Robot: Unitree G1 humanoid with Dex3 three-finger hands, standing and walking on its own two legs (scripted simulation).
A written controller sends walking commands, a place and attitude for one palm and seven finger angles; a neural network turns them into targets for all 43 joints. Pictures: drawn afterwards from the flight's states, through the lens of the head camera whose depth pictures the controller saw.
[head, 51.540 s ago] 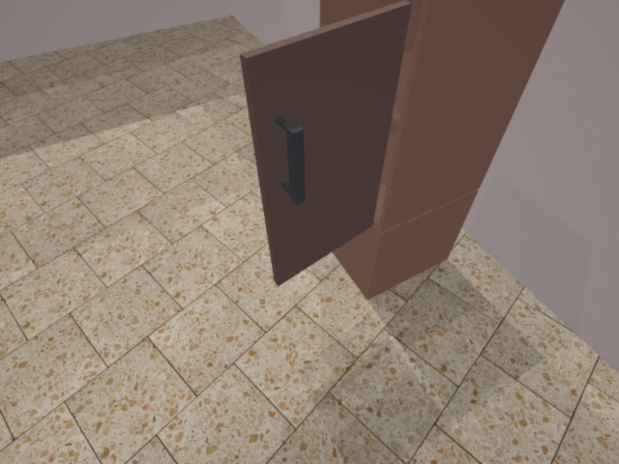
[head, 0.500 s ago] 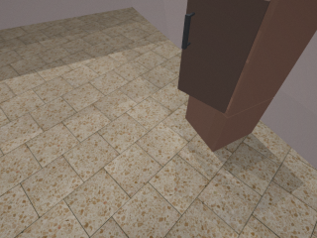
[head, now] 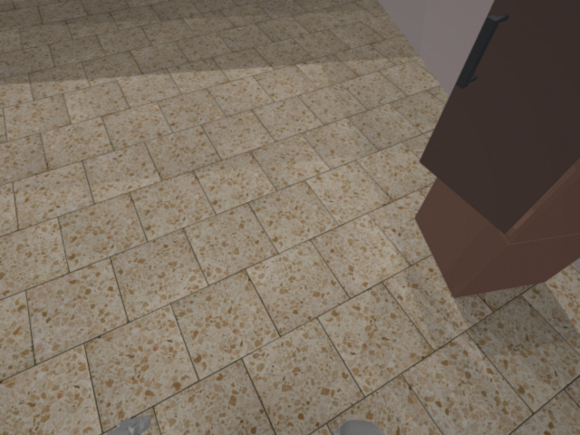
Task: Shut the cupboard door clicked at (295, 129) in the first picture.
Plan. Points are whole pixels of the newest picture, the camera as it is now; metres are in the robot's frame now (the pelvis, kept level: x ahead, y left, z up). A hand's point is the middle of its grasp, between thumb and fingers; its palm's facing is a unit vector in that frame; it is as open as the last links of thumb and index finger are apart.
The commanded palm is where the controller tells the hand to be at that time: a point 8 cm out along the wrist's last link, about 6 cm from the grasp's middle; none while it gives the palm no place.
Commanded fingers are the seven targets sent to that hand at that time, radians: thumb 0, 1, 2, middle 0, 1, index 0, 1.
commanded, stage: walk to a spot facing it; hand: left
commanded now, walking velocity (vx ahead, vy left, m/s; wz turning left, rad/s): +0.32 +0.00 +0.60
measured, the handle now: (482, 52) +0.89 -0.43 +0.05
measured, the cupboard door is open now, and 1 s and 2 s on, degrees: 23 23 23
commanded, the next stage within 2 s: turn to face it in 0.74 s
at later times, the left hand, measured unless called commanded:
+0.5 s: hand out of the picture +0.07 +0.13 -0.16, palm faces +0.39 -0.89 -0.24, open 7.4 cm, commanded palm none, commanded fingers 0.00 0.90 0.90 -0.20 -0.30 -0.20 -0.30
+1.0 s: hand (114, 340) +0.28 +0.31 -0.16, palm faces +0.58 -0.79 -0.19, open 7.4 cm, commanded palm none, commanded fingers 0.00 0.90 0.90 -0.20 -0.30 -0.20 -0.30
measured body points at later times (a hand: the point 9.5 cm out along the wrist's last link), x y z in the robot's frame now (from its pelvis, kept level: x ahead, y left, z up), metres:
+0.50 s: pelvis +0.14 -0.04 +0.00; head +0.19 -0.04 +0.45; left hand +0.05 +0.18 -0.14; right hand +0.32 -0.26 -0.15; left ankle +0.15 +0.12 -0.66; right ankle +0.10 -0.17 -0.74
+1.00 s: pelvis +0.30 +0.09 +0.00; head +0.32 +0.12 +0.45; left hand +0.25 +0.35 -0.15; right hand +0.47 -0.08 -0.14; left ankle +0.24 +0.11 -0.74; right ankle +0.47 -0.01 -0.68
